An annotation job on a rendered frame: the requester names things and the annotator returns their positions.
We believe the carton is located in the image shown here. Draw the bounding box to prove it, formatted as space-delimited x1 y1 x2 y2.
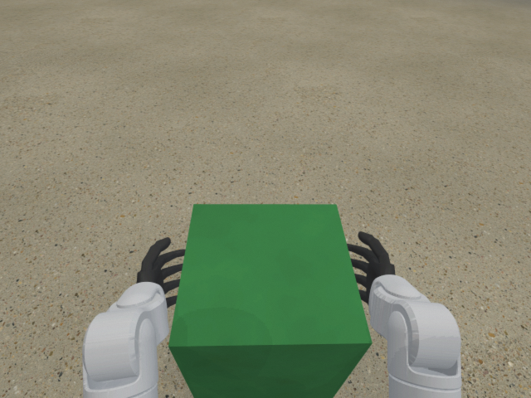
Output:
168 204 372 398

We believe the right robot hand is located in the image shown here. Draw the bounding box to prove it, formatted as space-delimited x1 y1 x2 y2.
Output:
347 231 395 304

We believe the right robot forearm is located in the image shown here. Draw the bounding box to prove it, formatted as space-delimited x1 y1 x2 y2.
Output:
368 274 462 398

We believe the left robot forearm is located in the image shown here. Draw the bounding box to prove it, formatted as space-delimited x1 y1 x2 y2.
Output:
82 282 169 398

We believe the left robot hand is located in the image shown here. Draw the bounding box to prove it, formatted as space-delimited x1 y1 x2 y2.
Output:
136 237 185 308

